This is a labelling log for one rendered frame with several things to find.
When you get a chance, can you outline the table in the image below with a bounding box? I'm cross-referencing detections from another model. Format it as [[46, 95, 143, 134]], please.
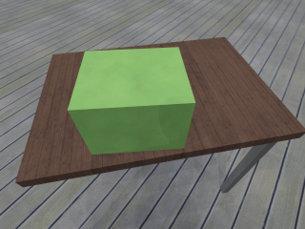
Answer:
[[15, 36, 305, 194]]

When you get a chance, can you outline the carton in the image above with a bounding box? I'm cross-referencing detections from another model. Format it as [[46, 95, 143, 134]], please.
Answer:
[[68, 47, 195, 155]]

